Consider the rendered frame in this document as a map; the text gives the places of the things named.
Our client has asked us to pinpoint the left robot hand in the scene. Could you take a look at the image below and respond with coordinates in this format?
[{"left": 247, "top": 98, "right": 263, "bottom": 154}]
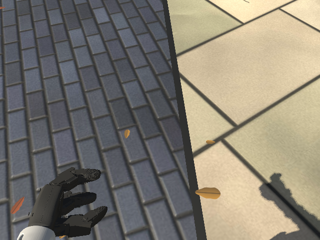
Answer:
[{"left": 28, "top": 167, "right": 108, "bottom": 238}]

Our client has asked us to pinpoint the left robot forearm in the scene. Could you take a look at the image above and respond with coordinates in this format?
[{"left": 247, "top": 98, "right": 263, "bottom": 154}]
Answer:
[{"left": 17, "top": 225, "right": 56, "bottom": 240}]

